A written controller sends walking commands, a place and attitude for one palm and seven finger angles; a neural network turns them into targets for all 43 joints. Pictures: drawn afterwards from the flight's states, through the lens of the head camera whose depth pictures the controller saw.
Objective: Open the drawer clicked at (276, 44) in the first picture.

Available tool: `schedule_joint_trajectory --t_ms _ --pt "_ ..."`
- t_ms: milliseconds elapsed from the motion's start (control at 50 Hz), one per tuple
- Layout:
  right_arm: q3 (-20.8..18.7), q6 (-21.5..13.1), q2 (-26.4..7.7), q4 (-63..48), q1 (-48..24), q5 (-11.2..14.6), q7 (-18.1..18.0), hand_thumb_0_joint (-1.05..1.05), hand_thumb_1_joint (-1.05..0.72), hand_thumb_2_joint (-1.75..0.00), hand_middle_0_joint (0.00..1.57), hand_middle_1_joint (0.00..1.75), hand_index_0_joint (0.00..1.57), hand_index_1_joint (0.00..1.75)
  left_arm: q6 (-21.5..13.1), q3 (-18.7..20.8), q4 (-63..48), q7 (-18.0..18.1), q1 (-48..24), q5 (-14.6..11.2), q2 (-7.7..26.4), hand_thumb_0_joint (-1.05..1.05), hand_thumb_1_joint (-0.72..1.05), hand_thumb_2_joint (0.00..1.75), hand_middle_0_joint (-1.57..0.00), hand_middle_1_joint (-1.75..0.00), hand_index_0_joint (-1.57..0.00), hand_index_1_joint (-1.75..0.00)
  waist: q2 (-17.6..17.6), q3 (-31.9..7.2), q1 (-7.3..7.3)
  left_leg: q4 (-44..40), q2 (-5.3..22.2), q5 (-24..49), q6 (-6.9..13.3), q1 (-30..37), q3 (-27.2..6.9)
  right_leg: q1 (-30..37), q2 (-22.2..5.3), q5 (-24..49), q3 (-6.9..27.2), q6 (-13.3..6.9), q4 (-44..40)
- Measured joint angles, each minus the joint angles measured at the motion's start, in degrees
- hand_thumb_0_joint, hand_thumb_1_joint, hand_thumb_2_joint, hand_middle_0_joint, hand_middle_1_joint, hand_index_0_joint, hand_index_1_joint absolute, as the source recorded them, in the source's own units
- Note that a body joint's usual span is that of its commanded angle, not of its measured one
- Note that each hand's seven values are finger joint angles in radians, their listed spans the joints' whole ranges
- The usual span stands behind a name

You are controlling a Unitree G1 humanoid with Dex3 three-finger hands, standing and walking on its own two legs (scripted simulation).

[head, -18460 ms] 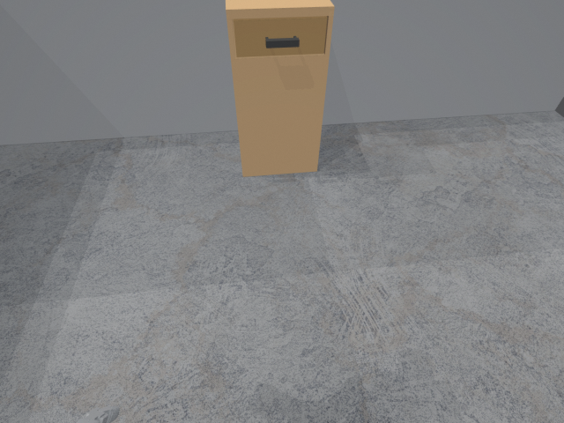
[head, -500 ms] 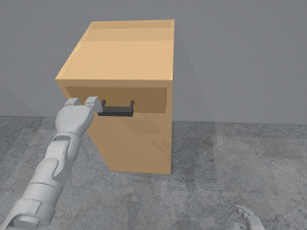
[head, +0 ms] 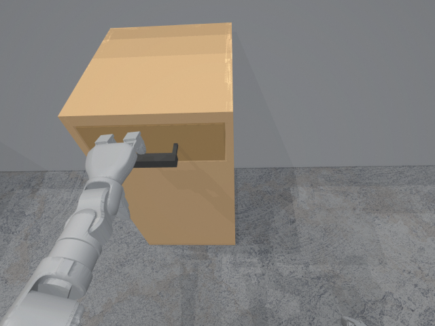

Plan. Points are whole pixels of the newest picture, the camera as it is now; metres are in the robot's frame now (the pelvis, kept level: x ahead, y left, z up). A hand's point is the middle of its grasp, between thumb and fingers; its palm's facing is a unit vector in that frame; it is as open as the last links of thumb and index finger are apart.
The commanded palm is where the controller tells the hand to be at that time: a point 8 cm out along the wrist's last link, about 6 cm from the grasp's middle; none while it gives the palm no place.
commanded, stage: move the hooked fingers above the handle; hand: left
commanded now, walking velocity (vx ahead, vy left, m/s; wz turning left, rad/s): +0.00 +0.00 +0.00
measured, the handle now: (152, 153) +0.52 +0.20 -0.04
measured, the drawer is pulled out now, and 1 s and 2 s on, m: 0.00 0.00 0.00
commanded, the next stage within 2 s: none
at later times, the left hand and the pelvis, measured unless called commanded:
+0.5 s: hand (144, 162) +0.44 +0.19 +0.02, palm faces -0.10 -0.02 -0.99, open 13.8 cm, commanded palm +0.44 +0.19 +0.08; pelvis -0.01 +0.00 -0.01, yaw +0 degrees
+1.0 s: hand (137, 163) +0.45 +0.21 +0.01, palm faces -0.12 -0.01 -0.99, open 13.8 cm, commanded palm +0.45 +0.20 +0.08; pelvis -0.01 +0.00 -0.01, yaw -1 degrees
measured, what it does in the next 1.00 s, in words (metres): stands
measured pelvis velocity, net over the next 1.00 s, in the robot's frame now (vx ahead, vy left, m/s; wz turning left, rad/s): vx -0.01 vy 0.00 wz -0.01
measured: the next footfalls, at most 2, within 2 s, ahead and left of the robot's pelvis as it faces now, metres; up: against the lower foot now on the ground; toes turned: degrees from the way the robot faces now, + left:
none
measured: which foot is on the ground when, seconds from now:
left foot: down 0.00-1.00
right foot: down 0.00-1.00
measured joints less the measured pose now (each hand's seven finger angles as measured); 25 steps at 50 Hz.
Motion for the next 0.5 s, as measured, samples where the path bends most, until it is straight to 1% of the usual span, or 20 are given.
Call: schedule_joint_trajectory --t_ms 40,100,160,200,260,340,420,460,500 --pt "-0.07 -0.08 -0.05 -0.05 0.16 -0.04 -0.12 0.01 -0.91 -0.90 0.20 0.30 0.20 0.30 -0.53 -0.91 1.09 -0.74 -0.83 -0.07 -0.16 0.00 -0.49 0.30 -0.31 -1.20 -0.32 -1.20 -0.05 0.07 -0.08 0.23 -0.07 -0.05 0.03 -0.15 -0.26 0.04 -0.07 -0.07 -0.26 0.02 0.06" --pt "-0.22 -0.34 -0.10 -0.10 0.30 -0.23 -0.31 0.01 -0.91 -0.90 0.20 0.30 0.20 0.30 -2.73 -2.00 2.52 -1.13 -2.56 0.28 -0.62 0.00 -0.49 0.30 -0.32 -1.20 -0.32 -1.20 -0.34 0.29 -0.24 0.87 -0.19 -0.16 0.07 -0.81 -0.64 -0.40 -0.22 -0.25 -0.65 0.02 0.53" --pt "-0.42 -0.60 -0.08 -0.08 0.35 -0.53 -0.39 0.01 -0.91 -0.90 0.20 0.30 0.20 0.30 -5.30 -1.90 3.81 0.13 -4.28 1.23 -1.16 0.00 -0.49 0.30 -0.32 -1.20 -0.32 -1.20 -0.59 0.17 -0.48 1.72 -0.21 -0.38 0.09 -1.94 -0.66 -1.51 -0.27 -0.46 -0.68 0.01 1.37" --pt "-0.51 -0.82 -0.04 0.08 0.41 -0.65 -0.30 0.01 -0.91 -0.90 0.20 0.30 0.20 0.30 -5.99 -1.75 5.44 1.70 -5.96 1.88 -1.42 0.00 -0.49 0.30 -0.32 -1.20 -0.32 -1.20 -0.72 -0.05 -0.79 2.40 -0.23 -0.54 0.10 -2.98 -0.67 -2.55 -0.32 -0.64 -0.69 0.01 2.07" --pt "-0.44 -1.01 0.07 0.47 0.39 -0.79 0.00 0.01 -0.91 -0.90 0.20 0.30 0.20 0.30 -5.22 -1.01 9.03 4.21 -8.98 2.77 -1.61 0.00 -0.49 0.30 -0.32 -1.20 -0.32 -1.20 -0.85 -0.32 -1.42 3.30 -0.15 -0.69 0.10 -4.68 -0.52 -4.34 -0.29 -0.77 -0.55 -0.02 3.04" --pt "-0.39 -0.86 0.22 0.69 1.08 -0.91 0.42 0.01 -0.91 -0.90 0.20 0.30 0.20 0.30 -2.18 0.04 14.08 5.88 -12.53 3.21 -1.17 0.00 -0.49 0.30 -0.32 -1.20 -0.32 -1.20 -0.69 -0.74 -2.28 3.85 0.10 -0.66 0.10 -6.53 -0.20 -6.33 -0.08 -0.57 -0.24 -0.05 3.55" --pt "-0.39 -0.61 0.19 1.14 2.51 -0.80 0.53 0.01 -0.91 -0.90 0.20 0.30 0.20 0.30 0.11 -0.28 18.58 4.68 -15.22 2.38 -0.72 0.00 -0.49 0.30 -0.31 -1.20 -0.32 -1.20 -0.35 -0.89 -3.14 3.89 0.28 -0.55 0.13 -7.43 -0.20 -7.10 0.11 -0.27 -0.23 -0.01 3.28" --pt "-0.40 -0.63 0.16 1.39 3.38 -0.77 0.38 0.01 -0.91 -0.90 0.20 0.30 0.20 0.30 -0.06 -0.67 19.95 3.53 -16.14 1.97 -0.63 0.00 -0.49 0.30 -0.31 -1.20 -0.32 -1.20 -0.36 -0.85 -3.62 3.94 0.32 -0.55 0.14 -7.73 -0.30 -7.30 0.16 -0.20 -0.32 0.00 3.15" --pt "-0.47 -0.79 0.12 1.60 4.27 -0.88 0.15 0.01 -0.91 -0.90 0.20 0.30 0.20 0.30 -1.31 -0.76 20.56 2.61 -16.83 1.86 -0.59 0.00 -0.49 0.30 -0.32 -1.20 -0.32 -1.20 -0.48 -0.84 -4.14 4.17 0.37 -0.63 0.15 -8.17 -0.40 -7.62 0.21 -0.22 -0.42 -0.01 3.19"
